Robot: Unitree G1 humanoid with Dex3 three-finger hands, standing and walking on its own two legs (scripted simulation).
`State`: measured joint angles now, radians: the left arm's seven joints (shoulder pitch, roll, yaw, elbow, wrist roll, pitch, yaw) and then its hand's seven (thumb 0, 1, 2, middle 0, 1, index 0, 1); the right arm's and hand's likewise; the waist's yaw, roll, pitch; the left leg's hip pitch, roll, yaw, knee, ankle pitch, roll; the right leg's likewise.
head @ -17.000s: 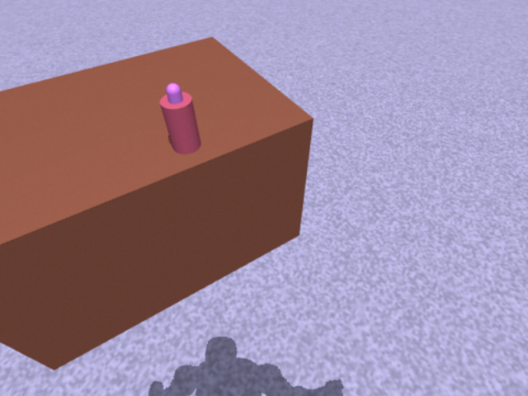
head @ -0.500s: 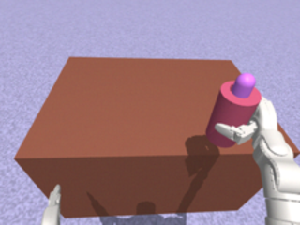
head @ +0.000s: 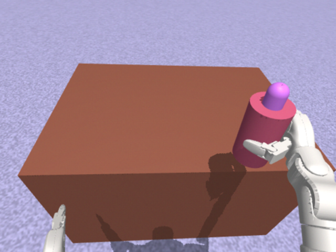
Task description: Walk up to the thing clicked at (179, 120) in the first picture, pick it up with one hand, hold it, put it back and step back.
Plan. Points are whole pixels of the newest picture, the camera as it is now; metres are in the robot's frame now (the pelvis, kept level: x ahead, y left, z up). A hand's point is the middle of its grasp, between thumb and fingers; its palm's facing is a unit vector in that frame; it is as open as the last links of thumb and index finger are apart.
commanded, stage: hold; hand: right
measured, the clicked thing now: (263, 124) +0.32 -0.17 +0.20
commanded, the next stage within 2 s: crouch in 1.68 s
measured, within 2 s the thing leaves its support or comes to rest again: neither
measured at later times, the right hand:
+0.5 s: hand (265, 132) +0.32 -0.18 +0.18, palm faces +0.14 +0.99 -0.06, open 11.2 cm
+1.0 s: hand (263, 135) +0.32 -0.18 +0.17, palm faces +0.15 +0.99 -0.06, open 11.2 cm
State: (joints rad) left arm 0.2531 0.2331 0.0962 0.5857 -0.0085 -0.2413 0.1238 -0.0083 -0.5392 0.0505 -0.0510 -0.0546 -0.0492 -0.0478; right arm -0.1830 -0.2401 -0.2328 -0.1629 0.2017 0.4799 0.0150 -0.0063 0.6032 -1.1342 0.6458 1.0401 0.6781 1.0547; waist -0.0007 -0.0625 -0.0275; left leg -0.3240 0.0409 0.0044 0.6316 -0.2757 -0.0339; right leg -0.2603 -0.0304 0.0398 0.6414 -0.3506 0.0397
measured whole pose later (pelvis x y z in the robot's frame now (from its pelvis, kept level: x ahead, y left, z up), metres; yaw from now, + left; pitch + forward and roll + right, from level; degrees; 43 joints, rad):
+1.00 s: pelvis +0.00 +0.00 +0.00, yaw +0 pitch -2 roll +0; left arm 0.27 0.23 0.10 0.58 0.00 -0.28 0.13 -0.01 -0.55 0.05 -0.05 -0.05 -0.05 -0.05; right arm -0.16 -0.23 -0.22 -0.17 0.18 0.45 0.01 -0.01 0.60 -1.13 0.65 1.03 0.68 1.05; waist 0.00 -0.06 -0.03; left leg -0.34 0.04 0.01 0.65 -0.28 -0.03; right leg -0.28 -0.03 0.05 0.66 -0.36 0.04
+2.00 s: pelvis -0.01 +0.00 +0.00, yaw +0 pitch -1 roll +0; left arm 0.23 0.22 0.06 0.61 0.01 -0.29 0.13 -0.01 -0.53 0.05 -0.05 -0.05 -0.05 -0.04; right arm -0.26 -0.23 -0.23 0.00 0.19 0.43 0.02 -0.01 0.60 -1.13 0.65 1.03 0.69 1.04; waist 0.01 -0.06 -0.03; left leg -0.37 0.04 0.01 0.66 -0.27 -0.03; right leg -0.31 -0.03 0.05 0.68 -0.35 0.04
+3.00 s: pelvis -0.01 -0.01 -0.03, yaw +2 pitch +11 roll +1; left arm 0.31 0.24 0.03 0.35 0.04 -0.21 0.06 -0.01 -0.53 0.04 -0.06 -0.05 -0.06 -0.04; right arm -0.68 -0.37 -0.39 0.94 0.06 -0.22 0.04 -0.01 0.52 -1.03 0.65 0.99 0.69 1.00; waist 0.14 0.01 -0.05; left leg -0.71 0.01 -0.02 0.80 -0.29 -0.04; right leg -0.65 -0.05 0.02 0.86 -0.41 0.04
